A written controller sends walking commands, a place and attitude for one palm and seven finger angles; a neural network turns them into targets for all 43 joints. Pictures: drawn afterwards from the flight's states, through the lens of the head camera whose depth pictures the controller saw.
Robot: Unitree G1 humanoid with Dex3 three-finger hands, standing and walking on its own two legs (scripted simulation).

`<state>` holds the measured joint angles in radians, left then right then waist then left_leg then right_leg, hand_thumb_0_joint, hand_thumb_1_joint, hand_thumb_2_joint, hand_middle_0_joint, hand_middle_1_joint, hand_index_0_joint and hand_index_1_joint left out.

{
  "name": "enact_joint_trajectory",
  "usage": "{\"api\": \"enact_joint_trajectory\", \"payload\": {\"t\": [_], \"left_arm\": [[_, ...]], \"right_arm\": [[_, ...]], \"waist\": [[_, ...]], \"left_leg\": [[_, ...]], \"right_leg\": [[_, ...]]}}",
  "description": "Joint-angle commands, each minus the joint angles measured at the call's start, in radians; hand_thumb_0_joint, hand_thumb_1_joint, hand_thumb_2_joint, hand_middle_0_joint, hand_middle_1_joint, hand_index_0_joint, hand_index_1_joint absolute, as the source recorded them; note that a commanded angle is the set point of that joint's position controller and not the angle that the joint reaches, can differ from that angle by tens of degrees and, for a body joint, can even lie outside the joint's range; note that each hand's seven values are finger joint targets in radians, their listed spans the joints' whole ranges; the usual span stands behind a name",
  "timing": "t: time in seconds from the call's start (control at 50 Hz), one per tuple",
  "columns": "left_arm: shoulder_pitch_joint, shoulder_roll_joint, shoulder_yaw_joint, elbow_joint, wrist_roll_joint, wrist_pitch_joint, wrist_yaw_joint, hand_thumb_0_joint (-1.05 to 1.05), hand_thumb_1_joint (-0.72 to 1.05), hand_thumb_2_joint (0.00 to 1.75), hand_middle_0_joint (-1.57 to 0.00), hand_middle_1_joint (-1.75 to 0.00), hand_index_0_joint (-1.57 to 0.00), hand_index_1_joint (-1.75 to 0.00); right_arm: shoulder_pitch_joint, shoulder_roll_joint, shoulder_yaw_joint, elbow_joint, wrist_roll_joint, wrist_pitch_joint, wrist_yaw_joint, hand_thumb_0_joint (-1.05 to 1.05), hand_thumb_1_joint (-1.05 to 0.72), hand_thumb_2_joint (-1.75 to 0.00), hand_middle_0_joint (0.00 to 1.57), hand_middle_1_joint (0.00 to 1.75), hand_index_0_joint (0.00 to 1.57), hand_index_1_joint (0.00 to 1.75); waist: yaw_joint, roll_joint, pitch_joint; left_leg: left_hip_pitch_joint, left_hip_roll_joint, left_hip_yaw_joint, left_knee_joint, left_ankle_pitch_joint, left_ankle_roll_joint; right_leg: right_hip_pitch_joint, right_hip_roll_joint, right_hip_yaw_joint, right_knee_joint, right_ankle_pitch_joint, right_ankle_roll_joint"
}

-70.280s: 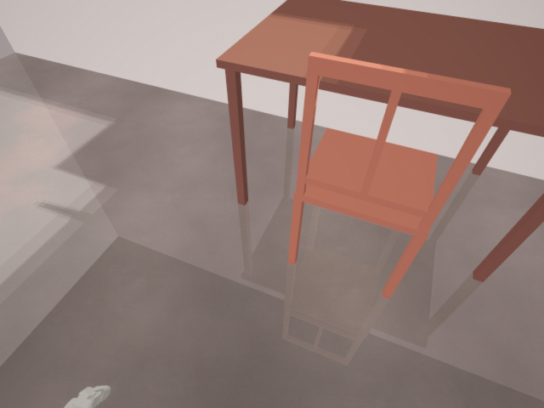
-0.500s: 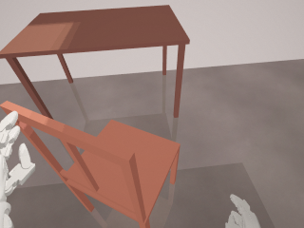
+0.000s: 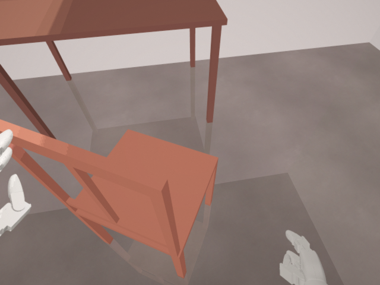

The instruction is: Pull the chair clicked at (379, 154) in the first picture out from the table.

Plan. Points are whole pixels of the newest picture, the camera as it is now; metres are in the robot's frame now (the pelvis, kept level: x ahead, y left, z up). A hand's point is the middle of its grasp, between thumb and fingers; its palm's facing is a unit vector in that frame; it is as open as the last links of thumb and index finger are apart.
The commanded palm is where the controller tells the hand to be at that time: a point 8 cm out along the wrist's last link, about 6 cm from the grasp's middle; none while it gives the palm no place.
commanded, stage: step back with the hand held close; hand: left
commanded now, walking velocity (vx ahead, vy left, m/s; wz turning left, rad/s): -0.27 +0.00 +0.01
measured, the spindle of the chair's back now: (97, 196) +0.33 +0.26 -0.08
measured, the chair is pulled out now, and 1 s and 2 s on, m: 0.64 0.64 0.64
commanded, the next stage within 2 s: stop stepping back and stand still in 1.38 s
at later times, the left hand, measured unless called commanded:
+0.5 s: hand (3, 250) +0.15 +0.25 +0.15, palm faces +0.43 -0.78 -0.46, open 7.4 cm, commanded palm +0.08 +0.29 +0.18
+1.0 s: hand out of the picture +0.11 +0.26 +0.16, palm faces +0.45 -0.75 -0.49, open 7.4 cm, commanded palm +0.03 +0.29 +0.18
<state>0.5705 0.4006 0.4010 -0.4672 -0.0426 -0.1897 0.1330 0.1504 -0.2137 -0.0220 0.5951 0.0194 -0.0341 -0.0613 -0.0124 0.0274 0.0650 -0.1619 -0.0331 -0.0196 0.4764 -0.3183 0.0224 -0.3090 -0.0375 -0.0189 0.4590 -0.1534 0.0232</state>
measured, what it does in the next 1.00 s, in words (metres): lifts its right foot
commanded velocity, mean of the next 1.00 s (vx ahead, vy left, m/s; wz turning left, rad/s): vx -0.34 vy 0.00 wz -0.01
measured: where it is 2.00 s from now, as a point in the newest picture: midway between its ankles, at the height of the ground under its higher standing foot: outside the picture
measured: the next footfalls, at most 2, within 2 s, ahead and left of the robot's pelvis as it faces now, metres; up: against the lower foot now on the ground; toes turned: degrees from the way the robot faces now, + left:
right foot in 1.10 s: -0.12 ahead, -0.16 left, +0.00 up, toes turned +1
left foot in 1.36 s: -0.07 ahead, +0.06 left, +0.00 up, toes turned +1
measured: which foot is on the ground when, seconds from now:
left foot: down 0.00-1.00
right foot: down 0.00-0.88, up 0.90-1.00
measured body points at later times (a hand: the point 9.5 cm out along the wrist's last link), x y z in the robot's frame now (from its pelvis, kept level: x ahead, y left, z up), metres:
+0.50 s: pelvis -0.06 -0.01 -0.01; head -0.03 +0.00 +0.44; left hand +0.12 +0.29 +0.18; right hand +0.11 -0.25 -0.09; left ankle -0.04 +0.10 -0.74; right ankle +0.05 -0.14 -0.73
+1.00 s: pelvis -0.09 -0.02 -0.01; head -0.05 +0.02 +0.44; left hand +0.08 +0.30 +0.19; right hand +0.08 -0.24 -0.09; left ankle -0.04 +0.11 -0.74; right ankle -0.07 -0.15 -0.71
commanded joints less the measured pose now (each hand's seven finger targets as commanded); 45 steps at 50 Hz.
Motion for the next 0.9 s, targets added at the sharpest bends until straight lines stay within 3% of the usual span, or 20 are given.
{"api": "enact_joint_trajectory", "payload": {"t": [0.0, 0.04, 0.12, 0.2, 0.28, 0.36, 0.44, 0.48, 0.5, 0.54, 0.56, 0.6, 0.66, 0.7, 0.74, 0.78, 0.82, 0.84, 0.86, 0.88], "left_arm": [[0.013, 0.211, 0.184, -0.265, -0.009, -0.064, 0.037, 0.00, 0.90, 0.90, -0.20, -0.30, -0.20, -0.30], [0.015, 0.206, 0.181, -0.281, -0.010, -0.065, 0.041, 0.00, 0.90, 0.90, -0.20, -0.30, -0.20, -0.30], [-0.008, 0.185, 0.163, -0.269, -0.006, -0.066, 0.045, 0.00, 0.90, 0.90, -0.20, -0.30, -0.20, -0.30], [-0.053, 0.181, 0.154, -0.211, 0.001, -0.057, 0.053, 0.00, 0.90, 0.90, -0.20, -0.30, -0.20, -0.30], [-0.101, 0.173, 0.122, -0.183, 0.011, -0.060, 0.060, 0.00, 0.90, 0.90, -0.20, -0.30, -0.20, -0.30], [-0.097, 0.190, 0.129, -0.220, 0.014, -0.075, 0.070, 0.00, 0.90, 0.90, -0.20, -0.30, -0.20, -0.30], [-0.059, 0.218, 0.174, -0.284, 0.018, -0.092, 0.081, 0.00, 0.90, 0.90, -0.20, -0.30, -0.20, -0.30], [-0.041, 0.216, 0.183, -0.303, 0.019, -0.095, 0.079, 0.00, 0.90, 0.90, -0.20, -0.30, -0.20, -0.30], [-0.033, 0.229, 0.196, -0.303, 0.020, -0.094, 0.079, 0.00, 0.90, 0.90, -0.20, -0.30, -0.20, -0.30], [-0.031, 0.223, 0.198, -0.326, 0.020, -0.100, 0.073, 0.00, 0.90, 0.90, -0.20, -0.30, -0.20, -0.30], [-0.029, 0.222, 0.209, -0.308, 0.022, -0.103, 0.072, 0.00, 0.90, 0.90, -0.20, -0.30, -0.20, -0.30], [-0.041, 0.228, 0.231, -0.266, 0.030, -0.114, 0.070, 0.00, 0.90, 0.90, -0.20, -0.30, -0.20, -0.30], [-0.070, 0.196, 0.194, -0.233, 0.027, -0.120, 0.063, 0.00, 0.90, 0.90, -0.20, -0.30, -0.20, -0.30], [-0.093, 0.203, 0.182, -0.197, 0.024, -0.118, 0.067, 0.00, 0.90, 0.90, -0.20, -0.30, -0.20, -0.30], [-0.113, 0.192, 0.140, -0.199, 0.016, -0.111, 0.073, 0.00, 0.90, 0.90, -0.20, -0.30, -0.20, -0.30], [-0.086, 0.197, 0.144, -0.188, 0.013, -0.108, 0.080, 0.00, 0.90, 0.90, -0.20, -0.30, -0.20, -0.30], [-0.030, 0.205, 0.164, -0.227, 0.012, -0.122, 0.082, 0.00, 0.90, 0.90, -0.20, -0.30, -0.20, -0.30], [-0.031, 0.206, 0.167, -0.275, 0.015, -0.134, 0.080, 0.00, 0.90, 0.90, -0.20, -0.30, -0.20, -0.30], [-0.039, 0.210, 0.191, -0.303, 0.026, -0.143, 0.081, 0.00, 0.90, 0.90, -0.20, -0.30, -0.20, -0.30], [-0.072, 0.212, 0.200, -0.339, 0.033, -0.149, 0.077, 0.00, 0.90, 0.90, -0.20, -0.30, -0.20, -0.30]], "right_arm": [[-0.095, -0.112, -0.042, -0.181, 0.001, -0.039, -0.021, 0.00, -0.90, -0.90, 0.20, 0.30, 0.20, 0.30], [-0.090, -0.107, -0.038, -0.183, -0.002, -0.041, -0.024, 0.00, -0.90, -0.90, 0.20, 0.30, 0.20, 0.30], [-0.079, -0.108, -0.034, -0.176, -0.006, -0.050, -0.029, 0.00, -0.90, -0.90, 0.20, 0.30, 0.20, 0.30], [-0.062, -0.118, -0.036, -0.167, -0.005, -0.056, -0.032, 0.00, -0.90, -0.90, 0.20, 0.30, 0.20, 0.30], [-0.033, -0.124, -0.035, -0.164, -0.011, -0.057, -0.021, 0.00, -0.90, -0.90, 0.20, 0.30, 0.20, 0.30], [-0.032, -0.126, -0.029, -0.168, -0.011, -0.060, -0.017, 0.00, -0.90, -0.90, 0.20, 0.30, 0.20, 0.30], [-0.049, -0.129, -0.025, -0.182, -0.006, -0.071, -0.021, 0.00, -0.90, -0.90, 0.20, 0.30, 0.20, 0.30], [-0.050, -0.130, -0.029, -0.186, -0.004, -0.079, -0.021, 0.00, -0.90, -0.90, 0.20, 0.30, 0.20, 0.30], [-0.055, -0.129, -0.033, -0.182, -0.003, -0.083, -0.023, 0.00, -0.90, -0.90, 0.20, 0.30, 0.20, 0.30], [-0.051, -0.126, -0.036, -0.178, -0.008, -0.095, -0.023, 0.00, -0.90, -0.90, 0.20, 0.30, 0.20, 0.30], [-0.053, -0.126, -0.038, -0.173, -0.011, -0.100, -0.023, 0.00, -0.90, -0.90, 0.20, 0.30, 0.20, 0.30], [-0.063, -0.128, -0.046, -0.163, -0.011, -0.111, -0.025, 0.00, -0.90, -0.90, 0.20, 0.30, 0.20, 0.30], [-0.022, -0.133, -0.054, -0.151, -0.007, -0.107, -0.016, 0.00, -0.90, -0.90, 0.20, 0.30, 0.20, 0.30], [-0.011, -0.134, -0.064, -0.129, -0.017, -0.101, -0.009, 0.00, -0.90, -0.90, 0.20, 0.30, 0.20, 0.30], [-0.006, -0.119, -0.057, -0.116, -0.021, -0.090, 0.002, 0.00, -0.90, -0.90, 0.20, 0.30, 0.20, 0.30], [-0.013, -0.111, -0.052, -0.110, -0.023, -0.076, 0.006, 0.00, -0.90, -0.90, 0.20, 0.30, 0.20, 0.30], [-0.029, -0.115, -0.043, -0.119, -0.020, -0.065, -0.002, 0.00, -0.90, -0.90, 0.20, 0.30, 0.20, 0.30], [-0.044, -0.124, -0.040, -0.134, -0.018, -0.070, -0.008, 0.00, -0.90, -0.90, 0.20, 0.30, 0.20, 0.30], [-0.066, -0.132, -0.040, -0.143, -0.019, -0.084, -0.015, 0.00, -0.90, -0.90, 0.20, 0.30, 0.20, 0.30], [-0.067, -0.110, -0.044, -0.143, -0.020, -0.104, -0.020, 0.00, -0.90, -0.90, 0.20, 0.30, 0.20, 0.30]], "waist": [[0.021, 0.043, -0.260], [0.024, 0.072, -0.245], [0.025, 0.112, -0.178], [0.022, 0.059, -0.109], [0.012, -0.067, -0.063], [0.010, -0.075, -0.104], [0.016, 0.053, -0.159], [0.020, 0.092, -0.181], [0.022, 0.130, -0.192], [0.023, 0.147, -0.212], [0.025, 0.149, -0.205], [0.028, 0.161, -0.158], [0.015, -0.009, -0.113], [0.010, -0.120, -0.092], [0.000, -0.201, -0.116], [-0.005, -0.216, -0.156], [-0.007, -0.066, -0.175], [-0.009, 0.076, -0.165], [-0.005, 0.223, -0.153], [-0.004, 0.257, -0.160]], "left_leg": [[-0.130, 0.124, -0.066, -0.053, 0.467, -0.007], [-0.150, 0.141, -0.075, -0.065, 0.461, 0.001], [-0.269, 0.163, -0.089, -0.104, 0.272, 0.026], [-0.395, 0.140, -0.081, -0.096, 0.009, 0.035], [-0.335, 0.062, -0.051, 0.014, -0.185, 0.023], [-0.270, 0.063, -0.059, 0.013, -0.186, 0.030], [-0.395, 0.126, -0.119, -0.123, -0.197, 0.054], [-0.477, 0.161, -0.138, -0.139, -0.126, 0.066], [-0.483, 0.169, -0.137, -0.132, -0.064, 0.066], [-0.500, 0.179, -0.133, -0.106, 0.031, 0.067], [-0.550, 0.187, -0.144, -0.114, 0.004, 0.072], [-0.707, 0.204, -0.162, -0.145, -0.185, 0.090], [-0.660, 0.114, -0.112, -0.023, -0.310, 0.060], [-0.479, 0.048, -0.064, 0.130, -0.277, 0.026], [-0.292, 0.024, -0.025, 0.257, -0.188, 0.007], [-0.190, 0.027, -0.011, 0.232, -0.145, 0.011], [-0.208, 0.080, -0.088, -0.001, -0.140, 0.039], [-0.307, 0.162, -0.184, -0.120, -0.184, 0.074], [-0.499, 0.295, -0.305, -0.240, -0.249, 0.127], [-0.583, 0.364, -0.338, -0.267, -0.209, 0.157]], "right_leg": [[0.281, -0.068, 0.043, 0.088, 0.402, -0.042], [0.259, -0.056, 0.030, 0.109, 0.333, -0.031], [0.247, -0.039, 0.040, 0.133, 0.181, -0.024], [0.242, -0.049, 0.103, 0.098, 0.104, -0.034], [0.056, -0.112, 0.224, -0.119, -0.230, -0.063], [-0.003, -0.114, 0.187, -0.174, -0.395, -0.059], [0.173, -0.042, 0.103, -0.015, -0.232, -0.022], [0.274, -0.016, 0.073, 0.096, -0.051, -0.012], [0.299, -0.010, 0.068, 0.126, 0.043, -0.013], [0.327, -0.008, 0.066, 0.181, 0.169, -0.011], [0.357, -0.003, 0.070, 0.213, 0.182, -0.012], [0.427, 0.006, 0.092, 0.266, 0.124, -0.013], [0.287, -0.059, 0.216, 0.126, -0.010, -0.053], [0.056, -0.143, 0.333, -0.108, -0.244, -0.102], [-0.099, -0.225, 0.337, -0.246, -0.417, -0.130], [-0.133, -0.217, 0.245, -0.250, -0.409, -0.115], [-0.085, -0.111, 0.127, -0.112, -0.323, -0.065], [-0.031, -0.034, 0.076, 0.059, -0.278, -0.032], [0.105, 0.048, 0.024, 0.311, -0.184, -0.007], [0.156, 0.069, 0.036, 0.479, -0.171, -0.001]]}}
